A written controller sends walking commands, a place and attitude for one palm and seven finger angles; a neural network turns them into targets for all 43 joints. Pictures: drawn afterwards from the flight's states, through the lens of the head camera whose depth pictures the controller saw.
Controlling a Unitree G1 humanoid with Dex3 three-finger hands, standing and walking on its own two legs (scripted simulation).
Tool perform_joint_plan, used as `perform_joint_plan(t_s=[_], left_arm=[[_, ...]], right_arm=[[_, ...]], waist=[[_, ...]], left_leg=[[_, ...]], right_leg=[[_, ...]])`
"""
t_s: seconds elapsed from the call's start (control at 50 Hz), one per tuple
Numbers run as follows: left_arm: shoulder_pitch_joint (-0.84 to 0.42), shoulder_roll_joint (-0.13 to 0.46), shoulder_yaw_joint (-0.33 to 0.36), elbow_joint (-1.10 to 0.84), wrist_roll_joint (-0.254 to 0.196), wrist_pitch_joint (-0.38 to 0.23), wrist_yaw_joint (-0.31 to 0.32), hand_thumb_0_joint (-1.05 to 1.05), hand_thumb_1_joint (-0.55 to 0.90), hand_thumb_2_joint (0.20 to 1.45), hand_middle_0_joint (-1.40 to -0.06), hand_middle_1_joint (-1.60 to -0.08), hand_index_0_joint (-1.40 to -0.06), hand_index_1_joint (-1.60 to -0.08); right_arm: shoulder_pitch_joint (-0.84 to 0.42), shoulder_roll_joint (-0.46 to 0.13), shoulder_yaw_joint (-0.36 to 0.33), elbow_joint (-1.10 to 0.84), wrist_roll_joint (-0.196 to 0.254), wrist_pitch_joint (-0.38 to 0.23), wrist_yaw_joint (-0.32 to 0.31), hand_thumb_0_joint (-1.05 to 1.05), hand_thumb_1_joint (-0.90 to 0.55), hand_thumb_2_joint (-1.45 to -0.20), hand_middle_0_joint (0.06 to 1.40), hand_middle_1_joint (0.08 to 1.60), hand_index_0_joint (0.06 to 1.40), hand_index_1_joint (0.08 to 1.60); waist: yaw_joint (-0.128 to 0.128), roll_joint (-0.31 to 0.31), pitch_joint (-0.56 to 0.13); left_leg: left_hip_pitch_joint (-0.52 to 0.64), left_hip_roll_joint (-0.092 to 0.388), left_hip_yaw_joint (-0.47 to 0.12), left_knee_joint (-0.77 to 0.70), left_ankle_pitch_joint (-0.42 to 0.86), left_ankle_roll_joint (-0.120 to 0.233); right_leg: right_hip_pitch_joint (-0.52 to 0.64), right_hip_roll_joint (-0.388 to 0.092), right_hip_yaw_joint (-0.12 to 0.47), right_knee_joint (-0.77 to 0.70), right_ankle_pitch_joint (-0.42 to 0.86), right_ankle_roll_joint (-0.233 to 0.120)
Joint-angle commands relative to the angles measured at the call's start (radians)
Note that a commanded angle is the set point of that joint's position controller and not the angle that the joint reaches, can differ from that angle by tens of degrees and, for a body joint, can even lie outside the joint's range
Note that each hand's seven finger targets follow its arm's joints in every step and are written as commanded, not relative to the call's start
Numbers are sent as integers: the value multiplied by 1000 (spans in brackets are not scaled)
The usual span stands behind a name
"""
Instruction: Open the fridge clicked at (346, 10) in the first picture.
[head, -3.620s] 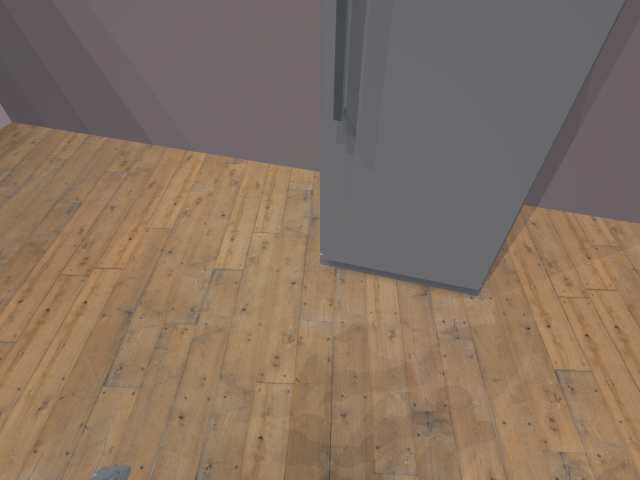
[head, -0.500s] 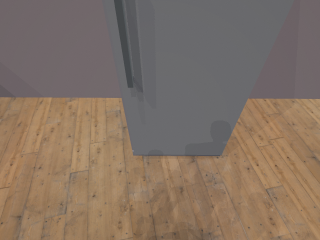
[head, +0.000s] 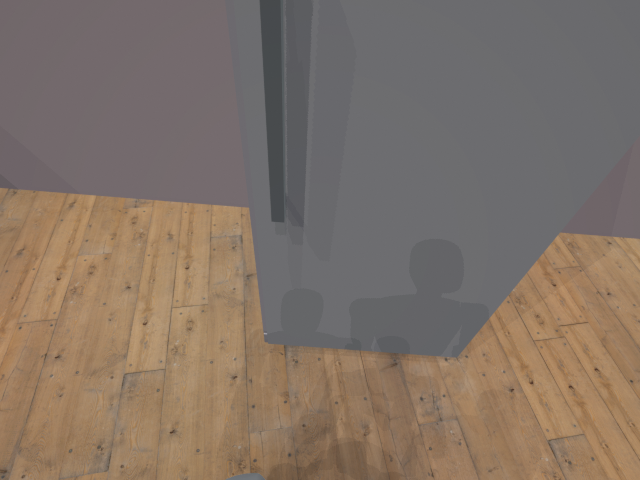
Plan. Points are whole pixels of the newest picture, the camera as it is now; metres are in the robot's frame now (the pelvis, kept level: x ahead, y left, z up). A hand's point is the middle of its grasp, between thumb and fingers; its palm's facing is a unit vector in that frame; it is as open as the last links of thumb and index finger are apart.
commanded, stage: come to a stop and stand still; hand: left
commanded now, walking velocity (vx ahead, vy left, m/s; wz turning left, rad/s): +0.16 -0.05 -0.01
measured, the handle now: (276, 87) +0.55 +0.11 +0.20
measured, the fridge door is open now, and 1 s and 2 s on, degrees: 0 0 0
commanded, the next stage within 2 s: look again from close up in 1.66 s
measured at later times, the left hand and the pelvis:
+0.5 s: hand out of the picture +0.13 +0.15 -0.15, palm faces +0.08 -0.96 -0.25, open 7.3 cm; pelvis +0.06 -0.04 +0.01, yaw +3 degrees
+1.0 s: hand out of the picture -0.03 +0.20 -0.16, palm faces +0.09 -0.97 -0.22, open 7.4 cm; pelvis -0.01 +0.01 +0.01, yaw +1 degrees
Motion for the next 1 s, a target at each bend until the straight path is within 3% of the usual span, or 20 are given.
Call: perform_joint_plan(t_s=[0.0,0.18,0.24,0.28,0.3,0.32,0.36,0.42,0.54,0.62,0.64,0.66,0.68,0.7,0.72,0.78,0.82,0.9,0.94,0.98], left_arm=[[37,18,11,-65,12,-7,-5,0,900,900,-200,-300,-200,-300],[-38,22,-5,-105,2,27,23,0,900,900,-200,-300,-200,-300],[-4,84,10,-108,8,21,30,0,900,900,-200,-300,-200,-300],[-43,184,24,-127,15,9,36,0,900,900,-200,-300,-200,-300],[-42,209,28,-138,11,12,33,0,900,900,-200,-300,-200,-300],[-52,208,32,-145,10,15,36,0,900,900,-200,-300,-200,-300],[-91,182,38,-153,8,20,48,0,900,900,-200,-300,-200,-300],[-127,184,48,-182,9,22,53,0,900,900,-200,-300,-200,-300],[-136,206,57,-199,22,29,47,0,900,900,-200,-300,-200,-300],[-181,210,59,-201,16,45,35,0,900,900,-200,-300,-200,-300],[-194,192,53,-205,9,51,32,0,900,900,-200,-300,-200,-300],[-187,149,42,-214,2,59,28,0,900,900,-200,-300,-200,-300],[-194,92,36,-231,-6,67,25,0,900,900,-200,-300,-200,-300],[-215,103,35,-229,0,71,25,0,900,900,-200,-300,-200,-300],[-197,120,39,-200,11,82,26,0,900,900,-200,-300,-200,-300],[-61,104,38,-141,13,73,15,0,900,900,-200,-300,-200,-300],[-50,90,21,-130,10,60,16,0,900,900,-200,-300,-200,-300],[-102,69,-7,-140,-2,36,23,0,900,900,-200,-300,-200,-300],[-25,72,-13,-96,-6,22,29,0,900,900,-200,-300,-200,-300],[-8,122,-13,-66,-4,3,40,0,900,900,-200,-300,-200,-300]], right_arm=[[145,-100,-2,25,-4,-17,-19,0,-900,-900,200,300,200,300],[110,-117,-2,36,-6,15,-29,0,-900,-900,200,300,200,300],[109,-108,-17,44,4,39,-27,0,-900,-900,200,300,200,300],[166,-47,-15,38,11,57,-17,0,-900,-900,200,300,200,300],[181,-40,-22,36,12,71,-18,0,-900,-900,200,300,200,300],[157,-37,-24,33,11,89,-21,0,-900,-900,200,300,200,300],[136,-62,-31,23,5,105,-25,0,-900,-900,200,300,200,300],[117,-73,-36,8,4,111,-17,0,-900,-900,200,300,200,300],[81,-72,-29,-30,5,102,-4,0,-900,-900,200,300,200,300],[185,-72,-22,-5,6,87,-4,0,-900,-900,200,300,200,300],[222,-85,-22,7,6,82,-5,0,-900,-900,200,300,200,300],[220,-129,-29,-3,-1,77,-7,0,-900,-900,200,300,200,300],[166,-203,-39,-38,-12,77,-10,0,-900,-900,200,300,200,300],[68,-222,-33,-72,-14,82,-13,0,-900,-900,200,300,200,300],[4,-196,-25,-77,-13,78,-17,0,-900,-900,200,300,200,300],[-51,-161,-6,-79,-8,66,-26,0,-900,-900,200,300,200,300],[1,-156,-7,-55,-4,61,-28,0,-900,-900,200,300,200,300],[129,-152,-9,9,-4,52,-32,0,-900,-900,200,300,200,300],[138,-151,-7,29,8,47,-29,0,-900,-900,200,300,200,300],[132,-97,3,30,23,40,-24,0,-900,-900,200,300,200,300]], waist=[[-13,104,-5],[-7,135,-36],[18,99,-38],[-17,-117,-51],[-16,-127,-76],[1,-131,-96],[3,-173,-84],[2,-82,-135],[24,-161,-152],[-27,-167,-133],[-47,-115,-121],[-47,72,-102],[-47,332,-11],[-33,318,55],[-8,313,72],[51,184,59],[25,158,18],[-35,168,-64],[-7,115,-119],[-27,0,-118]], left_leg=[[81,245,-274,-426,95,55],[134,221,-160,-292,514,82],[105,156,-130,-174,324,6],[6,9,-64,-11,-83,-73],[27,-26,-67,116,-255,-83],[11,-35,-102,267,-339,-86],[-55,-24,-175,451,-338,-89],[-109,-28,-202,519,-272,-107],[-12,-32,-162,241,-254,-110],[198,-57,-107,-82,-84,-89],[274,-40,-124,-185,-41,-82],[268,60,-265,-292,-135,-51],[90,246,-490,-454,-295,13],[-115,293,-532,-526,-373,65],[-198,244,-475,-555,-398,47],[-107,152,-321,-456,-183,47],[75,126,-280,-404,-49,59],[294,170,-331,-311,303,95],[280,136,-307,-240,379,53],[169,62,-225,-186,267,-27]], right_leg=[[-160,-68,27,34,137,15],[0,-33,-26,-468,172,51],[103,-51,-2,-679,413,46],[144,-267,216,-705,866,-59],[117,-345,223,-742,931,-129],[113,-355,244,-762,938,-175],[96,-348,240,-770,915,-201],[163,-313,182,-745,874,-182],[140,-283,195,-802,545,-160],[-6,-212,168,-805,204,-82],[-83,-175,137,-767,84,-42],[-167,-98,73,-649,-15,5],[-213,5,-27,-455,-34,52],[-142,6,36,-332,-14,45],[-82,-1,85,-253,27,44],[-102,24,67,-91,102,48],[-139,15,41,-203,88,58],[-52,-1,12,-570,27,61],[107,-1,14,-792,243,56],[219,-121,148,-807,507,7]])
